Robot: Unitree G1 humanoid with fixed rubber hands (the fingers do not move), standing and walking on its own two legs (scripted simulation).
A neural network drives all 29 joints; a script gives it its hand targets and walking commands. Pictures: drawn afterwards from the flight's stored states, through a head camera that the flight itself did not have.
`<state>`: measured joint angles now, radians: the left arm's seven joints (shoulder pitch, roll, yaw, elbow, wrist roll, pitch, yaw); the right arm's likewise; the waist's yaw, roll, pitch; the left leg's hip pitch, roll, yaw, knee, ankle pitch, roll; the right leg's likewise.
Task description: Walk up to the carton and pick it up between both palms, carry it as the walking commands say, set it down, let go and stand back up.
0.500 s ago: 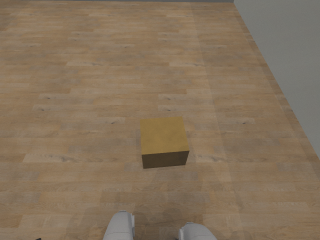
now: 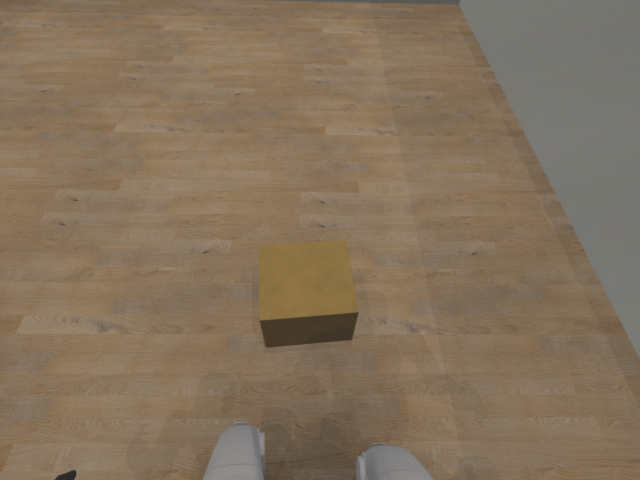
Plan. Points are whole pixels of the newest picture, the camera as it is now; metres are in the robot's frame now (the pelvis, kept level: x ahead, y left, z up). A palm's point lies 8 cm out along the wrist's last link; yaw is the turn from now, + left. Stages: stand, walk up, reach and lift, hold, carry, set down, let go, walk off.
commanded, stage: walk up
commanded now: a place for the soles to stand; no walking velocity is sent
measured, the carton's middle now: (305, 293) +0.68 +0.03 -0.62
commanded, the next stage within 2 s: none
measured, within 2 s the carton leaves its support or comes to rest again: neither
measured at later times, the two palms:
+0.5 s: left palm out of the picture +0.13 +0.29 -0.09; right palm out of the picture +0.07 -0.40 -0.08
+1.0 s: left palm (110, 477) +0.14 +0.27 -0.09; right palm out of the picture +0.12 -0.40 -0.07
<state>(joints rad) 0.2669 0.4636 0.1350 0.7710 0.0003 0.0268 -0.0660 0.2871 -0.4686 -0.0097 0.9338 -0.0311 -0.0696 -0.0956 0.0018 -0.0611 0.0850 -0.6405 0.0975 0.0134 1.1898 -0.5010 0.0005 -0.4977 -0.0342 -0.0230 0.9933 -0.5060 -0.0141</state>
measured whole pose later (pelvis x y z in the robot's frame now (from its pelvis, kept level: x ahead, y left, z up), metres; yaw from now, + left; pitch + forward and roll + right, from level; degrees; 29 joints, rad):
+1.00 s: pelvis +0.05 -0.05 +0.01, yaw +0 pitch +1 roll +1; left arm 0.23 0.43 0.10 0.77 0.00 0.00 -0.03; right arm 0.23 -0.46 -0.01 0.93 -0.03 -0.07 -0.09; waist 0.00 -0.05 0.09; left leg -0.55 0.07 0.01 0.97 -0.50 -0.02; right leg -0.49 -0.03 -0.01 0.95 -0.47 -0.01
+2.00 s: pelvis +0.19 +0.01 +0.03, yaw +1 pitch -2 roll -1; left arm 0.29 0.42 0.08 0.80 0.00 -0.07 -0.01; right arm 0.30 -0.43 -0.01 0.85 -0.02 -0.05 0.02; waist 0.00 -0.02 0.08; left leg -0.38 0.03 0.05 0.81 -0.41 0.03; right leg -0.42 -0.06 0.03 0.70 -0.24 0.01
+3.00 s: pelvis +0.20 +0.09 +0.03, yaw -1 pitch -1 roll -3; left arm 0.26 0.47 0.05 0.85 0.00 -0.03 0.08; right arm 0.20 -0.43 -0.01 0.82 -0.05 0.03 0.04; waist 0.00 0.05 0.10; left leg -0.36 0.02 0.12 0.76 -0.40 0.09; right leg -0.46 -0.02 0.03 0.90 -0.46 -0.01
